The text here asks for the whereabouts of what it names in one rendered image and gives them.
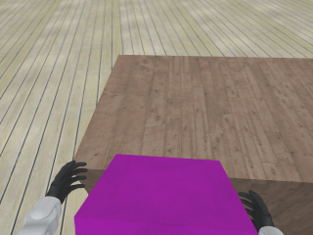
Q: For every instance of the left robot forearm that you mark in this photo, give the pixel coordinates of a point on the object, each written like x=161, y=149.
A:
x=43, y=219

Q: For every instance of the robot right hand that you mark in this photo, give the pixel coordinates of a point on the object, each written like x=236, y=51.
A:
x=259, y=213

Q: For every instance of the pedestal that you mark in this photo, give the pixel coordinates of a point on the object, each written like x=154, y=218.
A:
x=252, y=114

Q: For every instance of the carton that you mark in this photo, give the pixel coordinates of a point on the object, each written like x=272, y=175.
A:
x=148, y=195

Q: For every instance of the robot left hand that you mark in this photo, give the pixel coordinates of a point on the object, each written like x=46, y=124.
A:
x=61, y=186

